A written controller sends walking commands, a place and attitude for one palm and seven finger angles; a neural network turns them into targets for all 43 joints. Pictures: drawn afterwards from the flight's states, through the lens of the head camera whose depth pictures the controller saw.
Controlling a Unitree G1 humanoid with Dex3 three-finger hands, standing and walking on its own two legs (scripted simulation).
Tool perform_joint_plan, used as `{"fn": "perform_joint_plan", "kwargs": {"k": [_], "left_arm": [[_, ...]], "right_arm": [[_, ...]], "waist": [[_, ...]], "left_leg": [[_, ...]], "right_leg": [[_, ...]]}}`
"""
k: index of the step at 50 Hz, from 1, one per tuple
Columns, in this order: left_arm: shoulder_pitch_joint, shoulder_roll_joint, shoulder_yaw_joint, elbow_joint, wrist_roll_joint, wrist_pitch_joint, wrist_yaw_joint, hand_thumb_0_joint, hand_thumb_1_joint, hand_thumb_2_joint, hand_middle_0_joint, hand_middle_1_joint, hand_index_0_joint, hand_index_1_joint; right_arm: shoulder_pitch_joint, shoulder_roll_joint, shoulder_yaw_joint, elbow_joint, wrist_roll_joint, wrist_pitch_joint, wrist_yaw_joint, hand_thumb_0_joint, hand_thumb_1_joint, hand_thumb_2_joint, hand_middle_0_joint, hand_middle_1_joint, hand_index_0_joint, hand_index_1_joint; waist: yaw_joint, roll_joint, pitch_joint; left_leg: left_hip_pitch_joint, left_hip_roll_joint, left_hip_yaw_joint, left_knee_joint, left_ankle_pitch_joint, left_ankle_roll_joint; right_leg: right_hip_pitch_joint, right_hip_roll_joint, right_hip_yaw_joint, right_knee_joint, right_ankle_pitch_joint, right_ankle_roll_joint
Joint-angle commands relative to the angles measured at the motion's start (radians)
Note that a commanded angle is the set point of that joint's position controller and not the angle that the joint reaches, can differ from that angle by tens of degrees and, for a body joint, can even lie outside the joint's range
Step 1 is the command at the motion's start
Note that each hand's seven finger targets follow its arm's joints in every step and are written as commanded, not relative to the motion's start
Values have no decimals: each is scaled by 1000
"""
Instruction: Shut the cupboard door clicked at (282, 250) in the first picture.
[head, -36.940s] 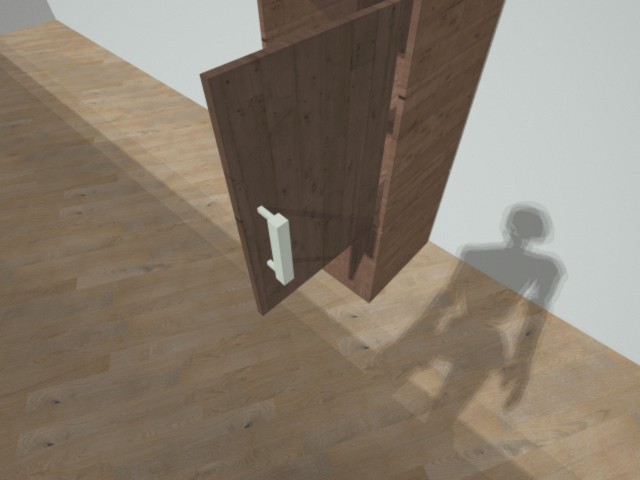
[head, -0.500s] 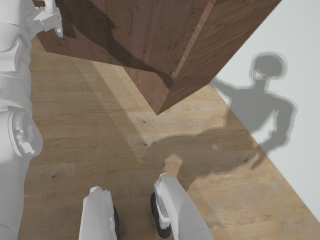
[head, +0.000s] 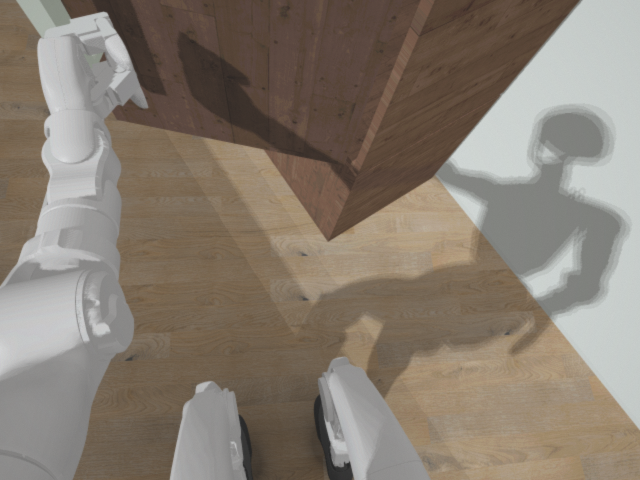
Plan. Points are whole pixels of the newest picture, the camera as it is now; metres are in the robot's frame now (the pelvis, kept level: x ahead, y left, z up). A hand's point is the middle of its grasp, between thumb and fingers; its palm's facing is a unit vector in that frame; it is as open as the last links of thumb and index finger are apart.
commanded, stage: pull the fist back off the door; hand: left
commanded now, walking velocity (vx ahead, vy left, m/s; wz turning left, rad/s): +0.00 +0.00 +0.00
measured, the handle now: (60, 9) +0.67 +0.20 +0.05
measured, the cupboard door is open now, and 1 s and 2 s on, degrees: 47 47 47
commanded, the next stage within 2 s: draw the hand back to the body in 0.52 s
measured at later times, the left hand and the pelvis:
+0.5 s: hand (141, 146) +0.48 +0.12 +0.05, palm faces +0.06 -1.00 -0.04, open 3.1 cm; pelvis +0.01 +0.00 +0.02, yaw +2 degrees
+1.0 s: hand (40, 191) +0.40 +0.16 +0.13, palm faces +0.10 -0.99 -0.05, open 3.1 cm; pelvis +0.02 +0.00 +0.08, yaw +2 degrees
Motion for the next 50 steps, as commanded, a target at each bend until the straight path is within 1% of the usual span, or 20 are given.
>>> {"fn": "perform_joint_plan", "kwargs": {"k": [1,5,7,10,13,15,19,22,24,27,29,30,32,33,34,37,39,40,42,50], "left_arm": [[-422,106,-60,-188,-45,-102,-15,0,900,900,-1300,-1500,-1300,-1500],[-336,34,-91,-155,-57,-146,-9,0,900,900,-1300,-1500,-1300,-1500],[-286,37,-81,-121,-59,-158,-5,0,900,900,-1300,-1500,-1300,-1500],[-256,26,-89,-148,-55,-192,0,0,900,900,-1300,-1500,-1300,-1500],[-237,16,-91,-257,-63,-239,7,0,900,900,-1300,-1500,-1300,-1500],[-214,-32,-128,-272,-62,-253,9,0,900,900,-1300,-1500,-1300,-1500],[-156,-75,-156,-332,-71,-264,21,0,900,900,-1300,-1500,-1300,-1500],[-115,-86,-162,-346,-77,-264,28,0,900,900,-1300,-1500,-1300,-1500],[-176,-107,-192,-338,-73,-272,34,0,900,900,-1300,-1500,-1300,-1500],[-209,-54,-154,-288,-63,-280,45,0,900,900,-1300,-1500,-1300,-1500],[-215,-69,-167,-250,-62,-285,38,0,900,900,-1300,-1500,-1300,-1500],[-217,-74,-169,-219,-63,-280,35,0,900,900,-1300,-1500,-1300,-1500],[-207,-73,-164,-204,-69,-274,26,0,900,900,-1300,-1500,-1300,-1500],[-158,-26,-114,-241,-81,-275,19,0,900,900,-1300,-1500,-1300,-1500],[-100,7,-90,-270,-88,-269,10,0,900,900,-1300,-1500,-1300,-1500],[83,-8,-101,-451,-121,-225,-27,0,900,900,-1300,-1500,-1300,-1500],[227,-45,-132,-549,-154,-174,-48,0,900,900,-1300,-1500,-1300,-1500],[232,-75,-166,-612,-169,-152,-55,0,900,900,-1300,-1500,-1300,-1500],[280,-74,-168,-693,-194,-120,-56,0,900,900,-1300,-1500,-1300,-1500],[486,-120,-251,-834,-214,-121,-95,0,900,900,-1300,-1500,-1300,-1500]], "right_arm": [[202,-206,-92,-15,5,-14,-19,0,-900,-900,200,300,200,300],[177,-201,-98,-19,3,-8,-16,0,-900,-900,200,300,200,300],[164,-204,-100,-25,4,-1,-17,0,-900,-900,200,300,200,300],[138,-202,-104,-38,6,7,-18,0,-900,-900,200,300,200,300],[116,-199,-114,-54,7,13,-19,0,-900,-900,200,300,200,300],[95,-196,-120,-53,10,20,-21,0,-900,-900,200,300,200,300],[70,-195,-128,-57,17,27,-27,0,-900,-900,200,300,200,300],[46,-190,-127,-57,22,29,-34,0,-900,-900,200,300,200,300],[36,-186,-122,-46,20,25,-41,0,-900,-900,200,300,200,300],[23,-190,-118,-34,16,20,-53,0,-900,-900,200,300,200,300],[14,-186,-112,-30,15,13,-55,0,-900,-900,200,300,200,300],[13,-189,-111,-29,14,12,-55,0,-900,-900,200,300,200,300],[12,-190,-110,-33,12,10,-53,0,-900,-900,200,300,200,300],[19,-193,-110,-52,14,10,-52,0,-900,-900,200,300,200,300],[10,-194,-110,-67,22,15,-53,0,-900,-900,200,300,200,300],[4,-182,-113,-121,45,27,-50,0,-900,-900,200,300,200,300],[-3,-176,-111,-149,68,31,-53,0,-900,-900,200,300,200,300],[-6,-174,-111,-155,76,31,-59,0,-900,-900,200,300,200,300],[-11,-172,-111,-164,87,26,-75,0,-900,-900,200,300,200,300],[-85,-167,-97,-149,103,-38,-112,0,-900,-900,200,300,200,300]], "waist": [[-17,95,-588],[2,67,-527],[7,21,-483],[29,39,-497],[60,84,-581],[53,69,-586],[69,47,-604],[73,-5,-569],[53,7,-526],[44,-36,-490],[48,5,-491],[39,-12,-480],[48,-1,-508],[92,20,-564],[119,25,-614],[175,24,-688],[187,-9,-640],[169,-43,-592],[165,-124,-500],[176,-43,-276]], "left_leg": [[454,-39,-34,-152,351,26],[453,-49,-24,-167,339,24],[407,-54,-13,-171,307,27],[429,-59,-11,-174,320,25],[508,-61,-11,-175,389,17],[539,-58,-17,-177,402,14],[585,-57,-19,-194,414,9],[546,-61,-11,-207,361,12],[530,-63,-15,-209,320,14],[478,-67,-14,-206,260,19],[496,-68,-21,-208,262,14],[485,-67,-21,-204,248,15],[476,-70,-18,-199,255,17],[510,-70,-14,-210,287,13],[540,-69,-9,-227,321,9],[635,-68,4,-282,425,5],[662,-63,12,-331,441,7],[663,-62,16,-354,418,13],[627,-68,28,-401,341,24],[789,-63,20,-534,263,19]], "right_leg": [[382,8,25,-203,353,4],[378,4,26,-213,346,-1],[398,3,33,-220,333,-1],[400,-1,35,-207,346,-5],[425,-4,36,-186,404,-9],[409,-7,31,-185,407,-5],[427,-8,27,-191,415,-4],[459,-10,31,-207,392,0],[429,-12,32,-213,354,3],[426,-14,39,-222,303,3],[392,-14,32,-212,287,-2],[377,-13,31,-213,271,0],[392,-13,35,-210,278,-2],[437,-12,38,-206,303,-8],[488,-13,41,-207,340,-9],[628,-9,38,-241,454,-9],[680,-4,34,-287,484,-5],[698,-3,31,-316,479,0],[767,-3,40,-380,442,10],[745,-9,21,-504,312,1]]}}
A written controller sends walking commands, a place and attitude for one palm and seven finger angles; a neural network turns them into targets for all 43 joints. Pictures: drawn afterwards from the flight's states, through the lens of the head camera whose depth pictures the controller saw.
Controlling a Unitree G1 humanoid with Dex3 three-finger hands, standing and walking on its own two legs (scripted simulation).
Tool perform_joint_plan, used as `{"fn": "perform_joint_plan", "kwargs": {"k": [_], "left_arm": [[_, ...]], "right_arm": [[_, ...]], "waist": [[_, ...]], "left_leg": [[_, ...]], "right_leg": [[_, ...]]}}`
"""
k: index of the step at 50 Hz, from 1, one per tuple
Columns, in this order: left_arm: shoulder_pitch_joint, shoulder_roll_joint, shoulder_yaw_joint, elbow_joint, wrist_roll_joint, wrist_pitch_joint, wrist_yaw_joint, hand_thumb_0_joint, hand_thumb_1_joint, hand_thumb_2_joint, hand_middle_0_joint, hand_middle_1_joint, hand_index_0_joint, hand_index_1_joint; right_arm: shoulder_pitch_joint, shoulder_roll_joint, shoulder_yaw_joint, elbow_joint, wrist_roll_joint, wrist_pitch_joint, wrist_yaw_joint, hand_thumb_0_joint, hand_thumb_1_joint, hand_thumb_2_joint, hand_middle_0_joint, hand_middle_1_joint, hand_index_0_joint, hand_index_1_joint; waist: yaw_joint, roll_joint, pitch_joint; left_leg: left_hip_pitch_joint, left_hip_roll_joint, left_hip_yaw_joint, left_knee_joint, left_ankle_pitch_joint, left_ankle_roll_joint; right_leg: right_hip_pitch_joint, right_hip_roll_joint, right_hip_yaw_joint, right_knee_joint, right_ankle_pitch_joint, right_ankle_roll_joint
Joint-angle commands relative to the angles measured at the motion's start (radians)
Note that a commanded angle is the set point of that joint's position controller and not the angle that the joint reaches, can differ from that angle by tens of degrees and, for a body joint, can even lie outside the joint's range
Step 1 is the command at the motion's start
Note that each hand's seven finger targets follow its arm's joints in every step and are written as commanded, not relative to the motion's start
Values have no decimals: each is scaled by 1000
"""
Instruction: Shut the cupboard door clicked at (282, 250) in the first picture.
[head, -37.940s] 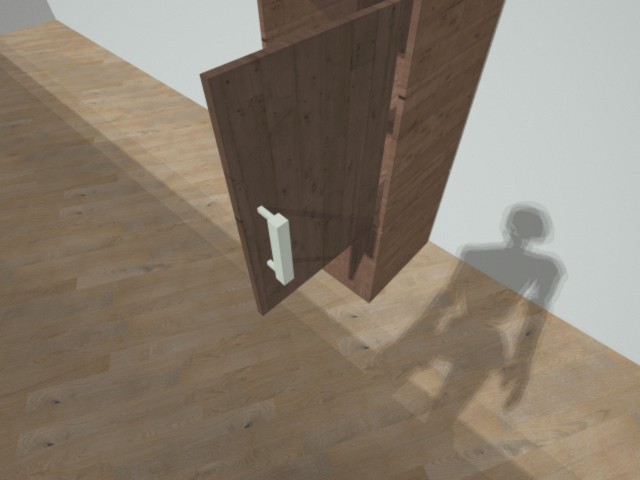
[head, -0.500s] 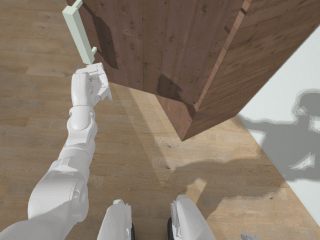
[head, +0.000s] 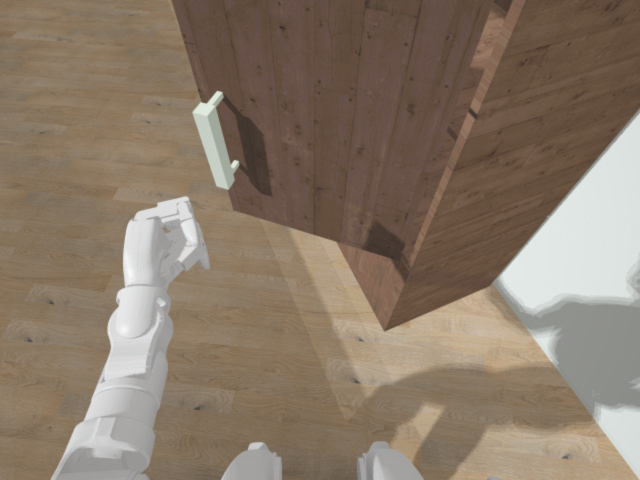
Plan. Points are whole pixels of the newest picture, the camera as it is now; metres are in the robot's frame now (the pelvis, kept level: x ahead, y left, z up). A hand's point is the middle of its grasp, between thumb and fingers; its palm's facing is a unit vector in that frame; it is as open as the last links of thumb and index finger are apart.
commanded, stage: draw the hand back to the body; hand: left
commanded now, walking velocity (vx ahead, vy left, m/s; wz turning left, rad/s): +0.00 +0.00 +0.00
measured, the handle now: (221, 142) +0.66 +0.17 -0.02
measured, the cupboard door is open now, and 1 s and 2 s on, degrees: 47 47 47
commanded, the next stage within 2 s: step back with the hand held close in 1.22 s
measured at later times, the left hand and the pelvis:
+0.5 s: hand (69, 284) +0.29 +0.22 +0.15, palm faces +0.27 -0.91 -0.30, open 3.7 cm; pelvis +0.03 +0.00 +0.07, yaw +1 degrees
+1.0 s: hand out of the picture +0.22 +0.28 +0.23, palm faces +0.50 -0.74 -0.45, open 7.0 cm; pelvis +0.04 +0.00 +0.07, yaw +2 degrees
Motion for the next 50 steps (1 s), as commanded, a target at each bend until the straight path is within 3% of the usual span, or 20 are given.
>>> {"fn": "perform_joint_plan", "kwargs": {"k": [1,3,6,7,8,9,10,13,19,20,21,24,30,32,42,44,46,48,50], "left_arm": [[-239,117,-24,-272,-27,-46,-45,0,900,900,-1300,-1500,-1300,-1500],[-152,146,0,-310,-45,-15,-68,0,900,900,-1273,-1470,-1273,-1470],[-66,152,16,-413,-79,21,-92,0,900,900,-1190,-1380,-1190,-1380],[-27,167,34,-451,-91,31,-97,0,900,900,-1163,-1350,-1163,-1350],[32,251,-3,-473,31,98,-20,0,900,900,-1135,-1320,-1135,-1320],[26,195,-35,-542,38,140,19,0,900,900,-1107,-1290,-1107,-1290],[44,197,-39,-570,50,174,48,0,900,900,-1080,-1260,-1080,-1260],[105,242,0,-631,63,244,103,0,900,900,-997,-1170,-997,-1170],[235,219,-6,-775,78,313,132,0,900,900,-832,-990,-832,-990],[257,214,-3,-788,76,323,134,0,900,900,-805,-960,-805,-960],[284,223,14,-795,78,330,136,0,900,900,-777,-930,-777,-930],[346,237,43,-865,79,338,135,0,900,900,-695,-840,-695,-840],[488,283,141,-1007,78,342,135,0,900,900,-530,-660,-530,-660],[537,295,172,-1050,77,342,137,0,900,900,-475,-600,-475,-600],[722,373,340,-1194,68,312,151,0,900,900,-200,-300,-200,-300],[733,314,288,-1130,69,319,145,0,900,900,-200,-300,-200,-300],[717,301,273,-1100,70,322,144,0,900,900,-200,-300,-200,-300],[696,319,281,-1099,72,319,145,0,900,900,-200,-300,-200,-300],[672,325,282,-1129,74,311,147,0,900,900,-200,-300,-200,-300]], "right_arm": [[-34,-137,-52,-119,10,-66,-18,0,-900,-900,200,300,200,300],[-51,-140,-50,-141,19,-73,-21,0,-900,-900,200,300,200,300],[-92,-132,-42,-170,25,-87,-25,0,-900,-900,200,300,200,300],[-107,-130,-38,-181,26,-92,-27,0,-900,-900,200,300,200,300],[-134,-112,-49,-195,27,-52,-51,0,-900,-900,200,300,200,300],[-157,-94,-37,-223,27,-39,-64,0,-900,-900,200,300,200,300],[-171,-97,-36,-221,25,-33,-74,0,-900,-900,200,300,200,300],[-200,-98,-23,-219,22,-30,-101,0,-900,-900,200,300,200,300],[-246,-83,8,-204,18,-68,-108,0,-900,-900,200,300,200,300],[-248,-82,8,-199,13,-76,-107,0,-900,-900,200,300,200,300],[-252,-83,11,-196,11,-81,-106,0,-900,-900,200,300,200,300],[-266,-81,16,-187,6,-100,-101,0,-900,-900,200,300,200,300],[-275,-75,13,-173,-6,-132,-87,0,-900,-900,200,300,200,300],[-275,-73,12,-168,-10,-140,-84,0,-900,-900,200,300,200,300],[-283,-71,-10,-146,-10,-184,-77,0,-900,-900,200,300,200,300],[-273,-76,-11,-131,-10,-187,-77,0,-900,-900,200,300,200,300],[-266,-86,-18,-127,-9,-184,-79,0,-900,-900,200,300,200,300],[-268,-93,-23,-123,-11,-186,-85,0,-900,-900,200,300,200,300],[-277,-89,-22,-129,-10,-189,-88,0,-900,-900,200,300,200,300]], "waist": [[-4,12,-261],[19,37,-251],[43,-3,-258],[58,18,-252],[72,2,-285],[52,-11,-215],[54,20,-184],[60,-39,-129],[77,39,-63],[78,23,-45],[84,-7,-33],[96,24,-14],[118,6,-16],[124,26,-13],[143,13,26],[128,11,77],[122,-30,104],[124,-52,95],[129,-16,59]], "left_leg": [[271,-32,-8,-198,164,20],[308,-33,-9,-231,183,18],[356,-31,-11,-269,243,18],[362,-33,-9,-281,252,17],[429,-39,0,-329,272,20],[438,-36,-1,-360,274,21],[463,-32,2,-380,265,20],[512,-29,-1,-435,283,27],[668,-24,-2,-546,378,19],[682,-22,-1,-560,384,18],[693,-21,-2,-575,392,19],[728,-20,2,-611,433,16],[767,-17,5,-637,536,13],[774,-15,6,-638,571,12],[757,-17,21,-633,541,18],[752,-17,29,-637,514,21],[746,-16,26,-642,483,25],[754,-17,26,-644,457,30],[765,-21,24,-647,446,32]], "right_leg": [[237,16,-6,-206,234,-4],[280,18,-11,-226,243,-10],[355,15,-18,-243,309,-8],[380,13,-17,-251,319,-9],[441,-9,31,-306,320,-17],[438,-11,20,-338,323,-11],[454,-14,21,-360,313,-9],[528,-15,14,-426,329,-7],[622,-15,-10,-521,395,-10],[634,-15,-13,-535,404,-8],[645,-12,-17,-550,407,-6],[688,-16,-18,-581,431,-6],[758,-18,-24,-607,510,0],[767,-19,-26,-610,530,2],[763,-22,-21,-624,518,11],[731,-26,-21,-636,497,14],[710,-24,-20,-641,464,17],[708,-24,-16,-653,434,17],[724,-27,-11,-647,418,15]]}}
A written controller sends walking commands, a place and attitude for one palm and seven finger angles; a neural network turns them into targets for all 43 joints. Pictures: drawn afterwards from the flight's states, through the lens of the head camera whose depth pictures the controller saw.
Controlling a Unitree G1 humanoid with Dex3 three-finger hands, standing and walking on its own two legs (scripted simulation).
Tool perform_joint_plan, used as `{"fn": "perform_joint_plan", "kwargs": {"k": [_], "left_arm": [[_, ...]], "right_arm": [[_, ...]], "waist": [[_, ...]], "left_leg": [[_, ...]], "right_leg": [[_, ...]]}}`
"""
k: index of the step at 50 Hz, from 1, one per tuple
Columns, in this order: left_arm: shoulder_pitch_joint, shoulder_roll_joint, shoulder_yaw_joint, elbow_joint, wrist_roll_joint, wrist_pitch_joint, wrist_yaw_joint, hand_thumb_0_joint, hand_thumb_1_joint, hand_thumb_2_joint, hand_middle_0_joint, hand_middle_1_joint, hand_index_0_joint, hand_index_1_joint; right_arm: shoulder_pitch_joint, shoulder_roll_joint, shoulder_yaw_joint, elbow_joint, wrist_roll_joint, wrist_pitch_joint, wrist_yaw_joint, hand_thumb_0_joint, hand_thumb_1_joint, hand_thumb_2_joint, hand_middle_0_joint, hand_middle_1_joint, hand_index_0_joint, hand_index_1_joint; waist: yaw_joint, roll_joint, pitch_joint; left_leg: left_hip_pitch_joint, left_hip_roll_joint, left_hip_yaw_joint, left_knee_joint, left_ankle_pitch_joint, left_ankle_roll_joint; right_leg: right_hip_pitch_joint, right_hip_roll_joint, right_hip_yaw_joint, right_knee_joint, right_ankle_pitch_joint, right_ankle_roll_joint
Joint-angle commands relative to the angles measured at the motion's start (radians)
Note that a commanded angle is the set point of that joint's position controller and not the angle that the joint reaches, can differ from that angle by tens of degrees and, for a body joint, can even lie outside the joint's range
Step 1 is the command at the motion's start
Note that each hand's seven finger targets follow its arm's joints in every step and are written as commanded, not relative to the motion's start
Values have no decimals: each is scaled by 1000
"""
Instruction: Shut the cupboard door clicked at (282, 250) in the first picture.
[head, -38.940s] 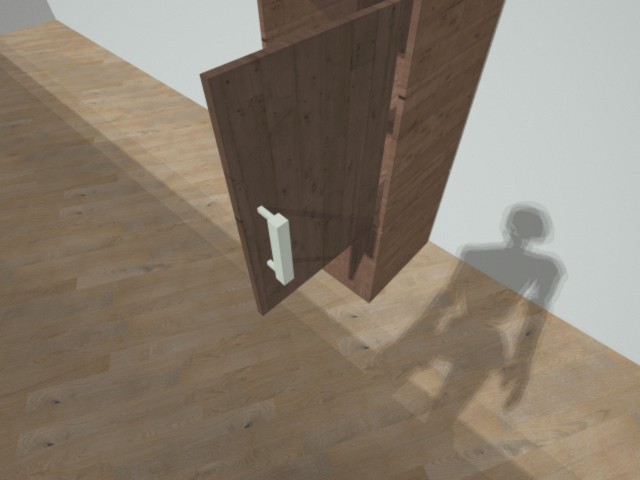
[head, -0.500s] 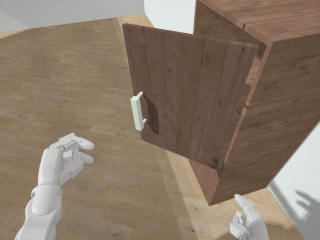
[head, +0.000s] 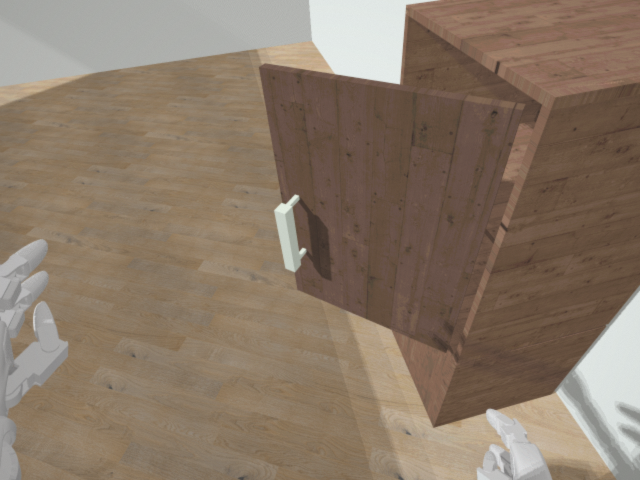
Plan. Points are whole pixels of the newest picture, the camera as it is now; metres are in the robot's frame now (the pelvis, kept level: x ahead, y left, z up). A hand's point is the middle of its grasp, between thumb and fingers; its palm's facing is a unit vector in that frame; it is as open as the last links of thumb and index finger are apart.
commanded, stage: draw the hand back to the body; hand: left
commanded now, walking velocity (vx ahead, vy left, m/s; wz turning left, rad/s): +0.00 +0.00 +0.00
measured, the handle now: (294, 233) +0.62 +0.16 -0.10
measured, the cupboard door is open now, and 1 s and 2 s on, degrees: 47 47 47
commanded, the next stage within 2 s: step back with the hand held close in 0.22 s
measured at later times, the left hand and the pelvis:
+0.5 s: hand (63, 346) +0.19 +0.28 +0.16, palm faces +0.43 -0.77 -0.47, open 7.4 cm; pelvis -0.01 +0.01 +0.00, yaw +0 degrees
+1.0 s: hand out of the picture +0.12 +0.31 +0.15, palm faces +0.43 -0.76 -0.49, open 7.4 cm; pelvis -0.08 +0.04 -0.01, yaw -1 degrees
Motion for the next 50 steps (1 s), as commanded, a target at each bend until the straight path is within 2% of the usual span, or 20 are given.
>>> {"fn": "perform_joint_plan", "kwargs": {"k": [1,3,8,10,13,17,18,19,20,22,25,28,29,32,38,39,43,46,48,50], "left_arm": [[-126,189,89,-193,-2,-60,12,0,900,900,-200,-300,-200,-300],[-123,224,117,-212,-1,-67,17,0,900,900,-200,-300,-200,-300],[-99,227,132,-212,-1,-72,19,0,900,900,-200,-300,-200,-300],[-108,205,115,-219,-2,-77,16,0,900,900,-200,-300,-200,-300],[-86,193,111,-174,-7,-72,10,0,900,900,-200,-300,-200,-300],[-97,187,106,-192,-4,-77,10,0,900,900,-200,-300,-200,-300],[-284,351,254,-219,5,-125,27,0,900,900,-200,-300,-200,-300],[-134,244,171,-154,1,-132,16,0,900,900,-200,-300,-200,-300],[-60,214,143,-131,0,-137,10,0,900,900,-200,-300,-200,-300],[-22,204,127,-167,2,-149,12,0,900,900,-200,-300,-200,-300],[16,224,148,-198,-3,-154,21,0,900,900,-200,-300,-200,-300],[25,275,191,-236,-6,-150,31,0,900,900,-200,-300,-200,-300],[30,259,179,-242,-8,-146,32,0,900,900,-200,-300,-200,-300],[40,269,190,-263,-10,-139,37,0,900,900,-200,-300,-200,-300],[75,278,213,-265,0,-146,42,0,900,900,-200,-300,-200,-300],[68,250,189,-271,-3,-149,41,0,900,900,-200,-300,-200,-300],[38,272,221,-279,16,-172,45,0,900,900,-200,-300,-200,-300],[16,241,198,-288,22,-191,47,0,900,900,-200,-300,-200,-300],[-12,273,228,-307,34,-206,49,0,900,900,-200,-300,-200,-300],[-27,241,199,-309,34,-214,50,0,900,900,-200,-300,-200,-300]], "right_arm": [[-135,-78,-32,-163,-2,-64,-11,0,-900,-900,200,300,200,300],[-141,-80,-30,-157,-5,-72,-14,0,-900,-900,200,300,200,300],[-144,-71,-25,-152,-5,-87,-14,0,-900,-900,200,300,200,300],[-143,-66,-25,-155,-4,-88,-12,0,-900,-900,200,300,200,300],[-138,-70,-28,-150,-2,-86,-9,0,-900,-900,200,300,200,300],[-135,-71,-30,-153,-3,-83,-6,0,-900,-900,200,300,200,300],[-122,-93,-22,-183,14,-61,0,0,-900,-900,200,300,200,300],[-137,-92,-40,-165,4,-53,-3,0,-900,-900,200,300,200,300],[-133,-100,-47,-163,0,-39,0,0,-900,-900,200,300,200,300],[-128,-97,-53,-164,0,-19,3,0,-900,-900,200,300,200,300],[-132,-107,-62,-177,2,6,-5,0,-900,-900,200,300,200,300],[-140,-117,-65,-197,1,28,-19,0,-900,-900,200,300,200,300],[-135,-110,-63,-206,5,36,-22,0,-900,-900,200,300,200,300],[-127,-117,-68,-224,7,53,-27,0,-900,-900,200,300,200,300],[-126,-133,-71,-233,4,51,-27,0,-900,-900,200,300,200,300],[-121,-125,-65,-238,8,49,-27,0,-900,-900,200,300,200,300],[-122,-139,-69,-236,7,27,-26,0,-900,-900,200,300,200,300],[-109,-133,-63,-238,10,8,-26,0,-900,-900,200,300,200,300],[-103,-142,-66,-227,2,-9,-25,0,-900,-900,200,300,200,300],[-93,-133,-62,-226,3,-21,-24,0,-900,-900,200,300,200,300]], "waist": [[-12,-45,-61],[-4,-55,-79],[1,-11,-45],[-6,-1,-36],[-9,-52,-3],[-11,-29,-31],[-56,14,55],[-53,-88,3],[-57,-134,-15],[-64,-112,-69],[-68,-74,-137],[-62,-26,-163],[-64,-34,-170],[-63,-21,-176],[-57,6,-146],[-62,-3,-130],[-63,25,-90],[-70,31,-68],[-69,41,-74],[-73,19,-64]], "left_leg": [[24,4,30,-49,257,32],[20,3,24,-50,261,31],[7,3,26,-54,265,25],[10,5,30,-58,257,23],[-1,10,30,-64,231,22],[9,8,30,-70,237,23],[-63,17,10,-45,132,31],[-81,22,-2,14,124,35],[-67,18,2,45,138,36],[-75,18,6,60,160,32],[-67,37,-6,31,301,27],[-71,56,-23,6,443,25],[-76,61,-28,2,477,24],[-106,74,-31,-11,479,27],[-292,98,-72,-76,215,53],[-339,100,-77,-87,163,56],[-528,117,-110,-144,-161,85],[-624,127,-124,-159,-319,99],[-655,133,-135,-163,-368,106],[-665,124,-122,-132,-375,102]], "right_leg": [[-13,-11,-3,-62,246,8],[8,-10,0,-65,248,6],[5,-7,-2,-70,254,2],[-4,-7,-2,-70,247,4],[-20,-2,-1,-92,213,7],[-8,-1,-3,-81,219,6],[-70,-52,72,-140,220,1],[-94,-89,97,-145,211,-13],[-111,-106,116,-150,237,-22],[-96,-128,113,-119,290,-30],[-49,-104,68,-35,428,-17],[-25,-68,37,19,482,1],[-13,-59,29,38,496,5],[1,-40,29,67,489,14],[61,-15,36,108,358,24],[73,-16,34,122,338,26],[144,4,43,173,266,32],[159,11,49,212,220,34],[175,18,53,232,209,35],[151,8,69,229,186,30]]}}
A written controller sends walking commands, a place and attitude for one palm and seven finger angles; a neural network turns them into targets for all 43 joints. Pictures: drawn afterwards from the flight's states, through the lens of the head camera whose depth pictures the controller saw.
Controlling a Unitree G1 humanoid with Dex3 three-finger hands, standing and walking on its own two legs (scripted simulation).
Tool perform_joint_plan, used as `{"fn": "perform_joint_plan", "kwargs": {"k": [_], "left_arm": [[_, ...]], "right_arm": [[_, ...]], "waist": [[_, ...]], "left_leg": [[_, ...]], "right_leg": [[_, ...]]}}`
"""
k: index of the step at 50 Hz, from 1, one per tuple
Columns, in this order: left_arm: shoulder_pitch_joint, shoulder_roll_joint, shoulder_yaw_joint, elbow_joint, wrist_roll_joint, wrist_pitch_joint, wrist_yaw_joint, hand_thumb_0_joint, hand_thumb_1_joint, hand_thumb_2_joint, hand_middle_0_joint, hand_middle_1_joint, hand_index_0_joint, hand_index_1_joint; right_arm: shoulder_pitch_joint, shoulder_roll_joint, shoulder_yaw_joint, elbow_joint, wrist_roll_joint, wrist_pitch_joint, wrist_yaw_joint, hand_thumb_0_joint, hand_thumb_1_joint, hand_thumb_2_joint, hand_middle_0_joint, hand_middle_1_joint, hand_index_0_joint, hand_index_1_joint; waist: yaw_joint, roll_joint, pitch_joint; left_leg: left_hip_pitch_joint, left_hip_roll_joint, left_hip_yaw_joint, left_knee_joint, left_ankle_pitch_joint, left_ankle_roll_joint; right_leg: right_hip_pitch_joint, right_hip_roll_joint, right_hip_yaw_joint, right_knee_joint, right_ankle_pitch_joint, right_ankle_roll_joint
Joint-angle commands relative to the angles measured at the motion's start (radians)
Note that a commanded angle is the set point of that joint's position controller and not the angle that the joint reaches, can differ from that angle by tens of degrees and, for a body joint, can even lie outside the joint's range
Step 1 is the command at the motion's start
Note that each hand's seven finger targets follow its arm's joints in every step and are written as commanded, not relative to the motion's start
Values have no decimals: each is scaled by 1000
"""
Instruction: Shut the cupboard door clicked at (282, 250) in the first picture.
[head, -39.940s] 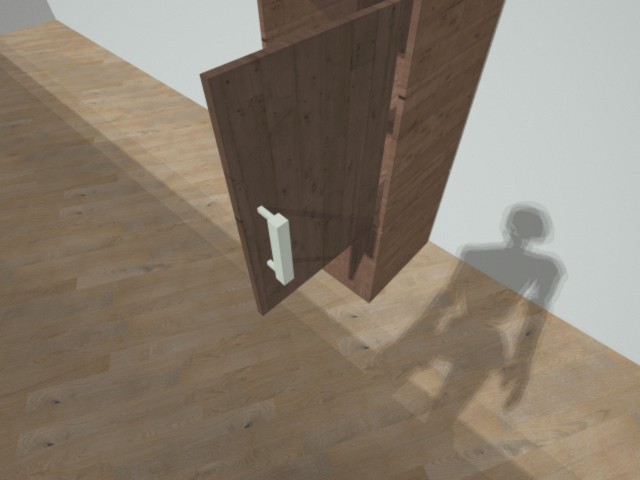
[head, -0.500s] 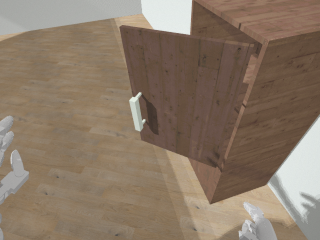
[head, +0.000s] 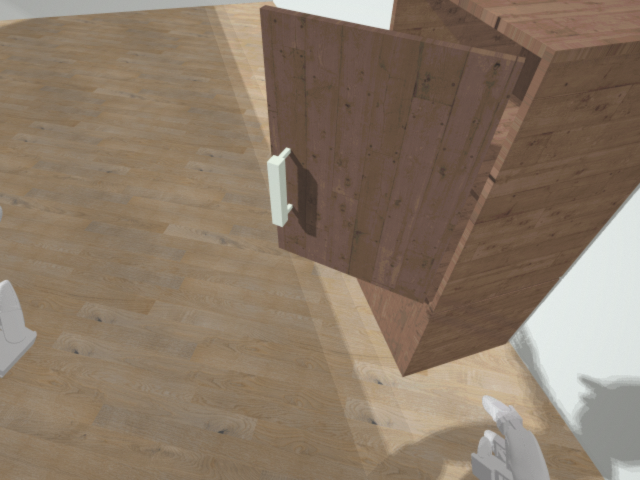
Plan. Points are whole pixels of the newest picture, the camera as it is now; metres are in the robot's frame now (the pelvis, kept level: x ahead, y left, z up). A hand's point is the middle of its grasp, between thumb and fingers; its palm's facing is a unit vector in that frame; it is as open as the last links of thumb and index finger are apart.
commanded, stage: step back with the hand held close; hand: left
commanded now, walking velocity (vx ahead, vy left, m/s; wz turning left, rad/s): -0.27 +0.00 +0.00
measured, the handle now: (283, 187) +0.70 +0.13 -0.08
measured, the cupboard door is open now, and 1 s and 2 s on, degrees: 47 47 47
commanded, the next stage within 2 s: stop stepping back and stand still in 1.00 s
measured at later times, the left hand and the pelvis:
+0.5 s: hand out of the picture +0.13 +0.26 +0.17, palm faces +0.49 -0.71 -0.51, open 7.4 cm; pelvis -0.05 -0.02 -0.02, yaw +3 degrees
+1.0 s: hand out of the picture +0.04 +0.27 +0.18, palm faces +0.53 -0.77 -0.36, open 7.4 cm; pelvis -0.14 +0.00 +0.00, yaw +2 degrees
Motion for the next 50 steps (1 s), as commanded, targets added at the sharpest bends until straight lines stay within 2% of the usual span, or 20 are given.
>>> {"fn": "perform_joint_plan", "kwargs": {"k": [1,7,10,15,18,22,25,27,29,31,34,37,40,41,42,44,45,46,48,50], "left_arm": [[-91,173,118,-220,0,-86,25,0,900,900,-200,-300,-200,-300],[-105,180,105,-216,-1,-104,39,0,900,900,-200,-300,-200,-300],[-103,191,109,-225,-3,-116,46,0,900,900,-200,-300,-200,-300],[-45,195,156,-219,6,-138,46,0,900,900,-200,-300,-200,-300],[10,221,206,-193,17,-144,37,0,900,900,-200,-300,-200,-300],[-41,190,172,-238,14,-138,31,0,900,900,-200,-300,-200,-300],[-86,194,137,-246,3,-120,41,0,900,900,-200,-300,-200,-300],[-112,203,112,-239,-3,-108,55,0,900,900,-200,-300,-200,-300],[-110,216,117,-253,-2,-110,68,0,900,900,-200,-300,-200,-300],[-102,216,118,-279,-6,-118,70,0,900,900,-200,-300,-200,-300],[-91,212,168,-331,-5,-129,63,0,900,900,-200,-300,-200,-300],[-41,229,197,-301,-39,-131,55,0,900,900,-200,-300,-200,-300],[34,185,143,-226,-57,-116,41,0,900,900,-200,-300,-200,-300],[20,191,142,-212,-60,-121,33,0,900,900,-200,-300,-200,-300],[-22,193,125,-226,-54,-128,29,0,900,900,-200,-300,-200,-300],[-164,232,114,-259,-24,-146,46,0,900,900,-200,-300,-200,-300],[-212,211,48,-228,-11,-119,48,0,900,900,-200,-300,-200,-300],[-227,227,51,-231,0,-99,51,0,900,900,-200,-300,-200,-300],[-285,248,61,-248,7,-81,49,0,900,900,-200,-300,-200,-300],[-251,226,65,-215,3,-77,37,0,900,900,-200,-300,-200,-300]], "right_arm": [[-83,-150,-64,-140,-4,-80,-8,0,-900,-900,200,300,200,300],[-65,-137,-61,-112,-16,-102,2,0,-900,-900,200,300,200,300],[-69,-133,-55,-102,-19,-107,2,0,-900,-900,200,300,200,300],[-81,-149,-65,-114,-10,-119,-1,0,-900,-900,200,300,200,300],[-83,-161,-82,-122,-12,-134,4,0,-900,-900,200,300,200,300],[-57,-153,-82,-116,-13,-136,8,0,-900,-900,200,300,200,300],[-44,-118,-72,-87,-26,-131,15,0,-900,-900,200,300,200,300],[-39,-101,-69,-67,-26,-110,24,0,-900,-900,200,300,200,300],[-34,-98,-70,-56,-22,-97,22,0,-900,-900,200,300,200,300],[-37,-112,-70,-69,-17,-89,14,0,-900,-900,200,300,200,300],[-86,-126,-81,-91,-24,-109,-6,0,-900,-900,200,300,200,300],[-100,-106,-109,-64,-19,-160,14,0,-900,-900,200,300,200,300],[-110,-101,-88,-65,-12,-166,25,0,-900,-900,200,300,200,300],[-95,-104,-82,-52,-18,-160,26,0,-900,-900,200,300,200,300],[-80,-101,-78,-41,-26,-152,28,0,-900,-900,200,300,200,300],[-70,-69,-62,-18,-44,-148,26,0,-900,-900,200,300,200,300],[-78,-71,-69,-8,-26,-143,25,0,-900,-900,200,300,200,300],[-93,-74,-70,-20,-25,-137,19,0,-900,-900,200,300,200,300],[-111,-72,-51,-19,-32,-117,6,0,-900,-900,200,300,200,300],[-104,-94,-52,-25,-23,-108,-10,0,-900,-900,200,300,200,300]], "waist": [[-9,88,-85],[-18,-5,-40],[-20,15,-40],[-5,139,-114],[2,174,-131],[-14,68,-90],[-22,-87,-63],[-33,-170,-69],[-42,-142,-88],[-49,-28,-83],[-15,326,-138],[4,209,-225],[-9,257,-147],[-18,208,-110],[-23,122,-84],[-32,-101,-82],[-28,-234,-105],[-24,-271,-85],[-36,-166,-50],[-32,15,-51]], "left_leg": [[-393,133,-138,-290,-419,44],[-237,55,-90,-127,-348,-2],[-202,65,-108,-168,-311,-6],[-450,168,-201,-331,-432,52],[-558,203,-214,-338,-514,78],[-537,134,-125,-190,-542,46],[-281,43,-74,5,-374,-20],[-75,8,-41,103,-264,-46],[29,11,-54,87,-227,-39],[13,57,-124,-47,-305,-12],[-375,337,-413,-485,-551,89],[-115,323,-227,-359,-254,57],[-121,311,-119,-384,-321,-18],[-115,304,-109,-359,-338,-43],[-56,256,-81,-272,-300,-72],[151,119,35,38,-89,-124],[194,58,37,150,-110,-121],[164,49,33,201,-90,-108],[104,42,22,98,-19,-100],[146,92,-9,-168,302,-76]], "right_leg": [[378,23,58,81,99,-19],[110,-58,173,-137,-168,-68],[76,-42,130,-136,-167,-61],[385,60,48,128,60,-23],[486,90,69,208,122,-17],[360,25,196,120,50,-49],[41,-117,347,-123,-105,-114],[-155,-178,351,-265,-268,-135],[-223,-170,287,-275,-280,-127],[-234,-82,179,-188,-324,-82],[180,141,-2,408,-168,-13],[97,110,20,407,-291,-36],[136,87,-36,113,-308,-60],[120,53,4,1,-294,-74],[37,4,102,-122,-297,-106],[-218,-214,388,-339,-127,-191],[-266,-242,381,-345,-83,-182],[-248,-237,344,-317,60,-171],[-172,-201,256,-212,325,-141],[-98,-38,121,-74,366,-52]]}}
